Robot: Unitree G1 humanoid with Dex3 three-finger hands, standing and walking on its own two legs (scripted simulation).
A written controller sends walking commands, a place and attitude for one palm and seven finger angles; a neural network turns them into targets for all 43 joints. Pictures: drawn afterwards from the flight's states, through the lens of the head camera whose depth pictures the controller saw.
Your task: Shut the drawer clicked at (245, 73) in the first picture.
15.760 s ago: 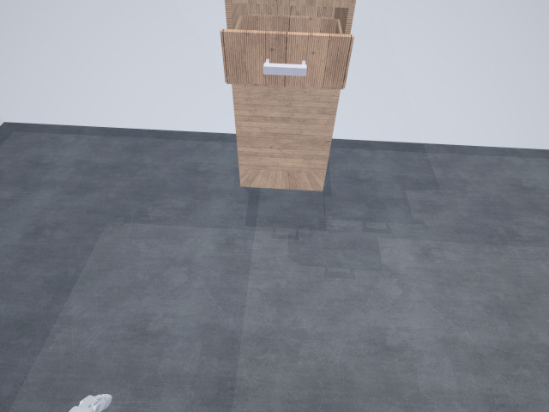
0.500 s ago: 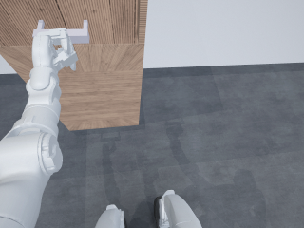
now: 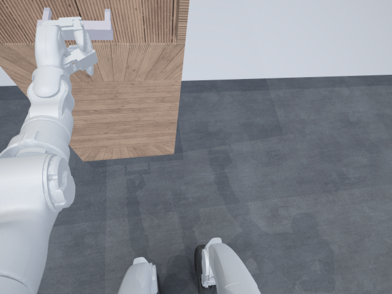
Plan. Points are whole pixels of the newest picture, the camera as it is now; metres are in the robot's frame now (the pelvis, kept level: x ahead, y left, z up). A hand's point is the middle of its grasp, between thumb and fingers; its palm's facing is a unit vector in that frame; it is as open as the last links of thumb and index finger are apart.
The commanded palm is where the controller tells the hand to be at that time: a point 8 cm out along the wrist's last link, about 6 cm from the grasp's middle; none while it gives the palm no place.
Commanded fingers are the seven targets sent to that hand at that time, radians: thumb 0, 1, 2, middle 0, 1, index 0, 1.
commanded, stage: pull the fist back off the drawer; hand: left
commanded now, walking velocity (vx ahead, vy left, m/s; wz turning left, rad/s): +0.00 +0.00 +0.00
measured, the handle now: (77, 22) +0.64 +0.15 +0.09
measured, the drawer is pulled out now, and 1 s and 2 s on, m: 0.00 0.00 0.00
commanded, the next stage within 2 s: draw the hand back to the body in 0.48 s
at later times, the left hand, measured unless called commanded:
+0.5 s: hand (96, 54) +0.56 +0.11 +0.09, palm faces -0.01 -1.00 -0.02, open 2.9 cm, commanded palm +0.53 +0.16 +0.09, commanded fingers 0.00 0.90 0.90 -1.40 -1.60 -1.40 -1.60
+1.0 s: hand (51, 88) +0.45 +0.16 +0.14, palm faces +0.00 -1.00 -0.02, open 3.2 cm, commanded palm +0.41 +0.21 +0.15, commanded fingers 0.00 0.90 0.90 -1.40 -1.60 -1.40 -1.60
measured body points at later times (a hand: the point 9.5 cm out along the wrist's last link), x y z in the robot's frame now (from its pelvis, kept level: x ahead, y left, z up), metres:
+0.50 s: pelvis +0.03 -0.01 +0.01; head +0.16 +0.00 +0.44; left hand +0.55 +0.17 +0.09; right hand +0.01 -0.27 -0.10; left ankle +0.01 +0.09 -0.66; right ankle +0.07 -0.13 -0.66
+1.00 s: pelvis +0.07 -0.01 +0.05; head +0.12 -0.01 +0.50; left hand +0.44 +0.21 +0.14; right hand +0.17 -0.26 -0.06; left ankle +0.01 +0.09 -0.66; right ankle +0.07 -0.13 -0.66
